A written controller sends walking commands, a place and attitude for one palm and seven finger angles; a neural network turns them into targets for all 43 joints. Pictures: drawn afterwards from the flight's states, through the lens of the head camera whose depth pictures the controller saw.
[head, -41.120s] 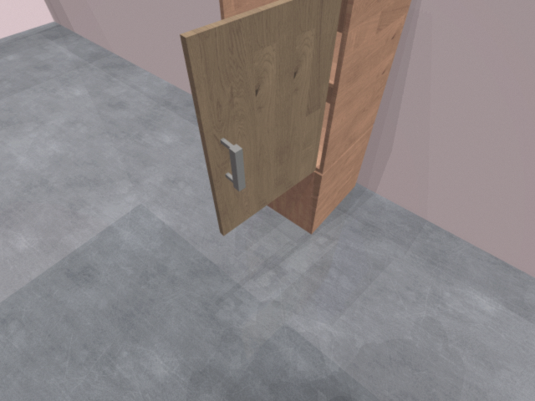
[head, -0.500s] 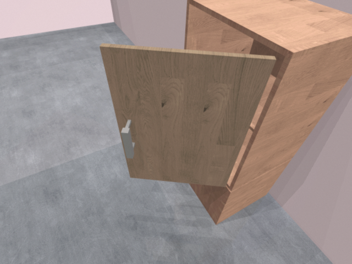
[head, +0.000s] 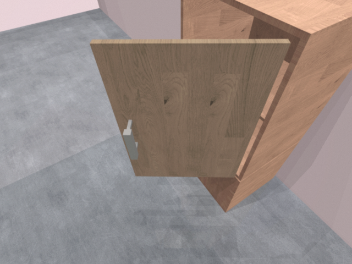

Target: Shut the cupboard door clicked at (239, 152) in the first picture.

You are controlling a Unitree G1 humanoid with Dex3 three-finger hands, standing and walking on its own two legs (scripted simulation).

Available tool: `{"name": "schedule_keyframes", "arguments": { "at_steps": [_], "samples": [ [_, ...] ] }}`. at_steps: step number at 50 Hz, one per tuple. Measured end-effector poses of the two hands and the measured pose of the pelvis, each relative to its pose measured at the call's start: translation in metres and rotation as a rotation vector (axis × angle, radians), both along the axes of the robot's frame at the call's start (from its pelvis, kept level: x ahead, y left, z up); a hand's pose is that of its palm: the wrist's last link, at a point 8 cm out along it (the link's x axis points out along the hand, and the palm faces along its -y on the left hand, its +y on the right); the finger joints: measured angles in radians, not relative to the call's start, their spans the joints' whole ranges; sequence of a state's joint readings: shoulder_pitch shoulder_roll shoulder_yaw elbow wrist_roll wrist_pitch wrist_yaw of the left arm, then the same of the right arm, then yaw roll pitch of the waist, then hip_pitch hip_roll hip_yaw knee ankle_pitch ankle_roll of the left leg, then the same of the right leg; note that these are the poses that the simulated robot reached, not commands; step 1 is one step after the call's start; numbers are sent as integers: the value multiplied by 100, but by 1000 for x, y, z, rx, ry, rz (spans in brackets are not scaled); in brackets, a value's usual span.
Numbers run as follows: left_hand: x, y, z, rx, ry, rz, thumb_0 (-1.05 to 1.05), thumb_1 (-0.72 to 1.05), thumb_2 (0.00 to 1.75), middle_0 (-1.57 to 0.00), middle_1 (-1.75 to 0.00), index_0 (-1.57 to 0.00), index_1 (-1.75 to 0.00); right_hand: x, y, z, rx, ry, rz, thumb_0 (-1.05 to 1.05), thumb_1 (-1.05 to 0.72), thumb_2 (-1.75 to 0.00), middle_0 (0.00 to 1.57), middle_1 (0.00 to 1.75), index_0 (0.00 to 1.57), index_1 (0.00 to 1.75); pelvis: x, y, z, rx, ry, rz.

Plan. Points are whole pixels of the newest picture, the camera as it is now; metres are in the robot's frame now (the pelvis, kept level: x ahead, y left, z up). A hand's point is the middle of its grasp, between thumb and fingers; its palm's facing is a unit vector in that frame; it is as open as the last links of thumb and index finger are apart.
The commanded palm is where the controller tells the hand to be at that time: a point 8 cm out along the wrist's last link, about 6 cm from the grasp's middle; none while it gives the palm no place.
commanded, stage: come to a stop and stand still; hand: left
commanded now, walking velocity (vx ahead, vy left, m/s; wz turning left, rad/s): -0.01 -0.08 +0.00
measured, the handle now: (132, 140) +0.47 +0.16 -0.05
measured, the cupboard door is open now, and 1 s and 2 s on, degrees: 56 56 56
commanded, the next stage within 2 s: look again from close up in 0.72 s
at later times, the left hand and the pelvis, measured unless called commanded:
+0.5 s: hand out of the picture +0.06 +0.13 -0.17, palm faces +0.00 -0.98 -0.21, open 7.3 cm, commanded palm none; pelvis +0.01 -0.05 +0.00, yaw +0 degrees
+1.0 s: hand out of the picture +0.01 +0.11 -0.17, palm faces +0.03 -0.98 -0.18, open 7.4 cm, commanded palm none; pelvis +0.02 -0.06 +0.01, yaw +0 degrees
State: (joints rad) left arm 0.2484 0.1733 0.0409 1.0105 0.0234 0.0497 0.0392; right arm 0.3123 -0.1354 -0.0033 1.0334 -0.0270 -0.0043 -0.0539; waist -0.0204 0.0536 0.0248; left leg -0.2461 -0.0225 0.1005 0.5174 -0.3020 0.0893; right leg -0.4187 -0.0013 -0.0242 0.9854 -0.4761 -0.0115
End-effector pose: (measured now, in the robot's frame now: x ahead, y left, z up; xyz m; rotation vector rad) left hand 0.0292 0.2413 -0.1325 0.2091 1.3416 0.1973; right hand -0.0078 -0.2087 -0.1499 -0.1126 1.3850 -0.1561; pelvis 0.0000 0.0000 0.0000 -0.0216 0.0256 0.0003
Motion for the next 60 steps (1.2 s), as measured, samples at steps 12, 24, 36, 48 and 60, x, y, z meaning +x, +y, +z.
{"name": "schedule_keyframes", "arguments": {
  "at_steps": [12,24,36,48,60],
  "samples": [
    [47,-53,-6,-41,-139,-85,0,91,90,-20,-30,-19,-30,6,-59,-4,-34,-18,-22,1,-91,-90,20,30,20,30,-3,-34,-8,9,2,-4],
    [33,-65,-7,-57,-88,-43,-1,93,90,-20,-30,-20,-30,30,-67,9,-33,-38,19,1,-92,-90,20,30,20,30,8,-50,1,24,-17,-5],
    [-14,-67,-6,-47,42,4,0,91,90,-20,-30,-20,-30,44,-74,10,-30,-32,47,1,-92,-90,20,30,20,30,15,-57,4,27,-27,-1],
    [-26,-78,-10,-78,65,23,0,91,90,-20,-30,-20,-30,44,-74,12,-37,-17,57,1,-92,-90,20,30,20,30,17,-58,5,27,-29,5],
    [-16,-74,-10,-77,34,26,0,91,90,-20,-30,-20,-30,31,-68,12,-33,8,51,1,-92,-90,20,30,20,30,17,-55,6,28,-33,13]
  ]
}}
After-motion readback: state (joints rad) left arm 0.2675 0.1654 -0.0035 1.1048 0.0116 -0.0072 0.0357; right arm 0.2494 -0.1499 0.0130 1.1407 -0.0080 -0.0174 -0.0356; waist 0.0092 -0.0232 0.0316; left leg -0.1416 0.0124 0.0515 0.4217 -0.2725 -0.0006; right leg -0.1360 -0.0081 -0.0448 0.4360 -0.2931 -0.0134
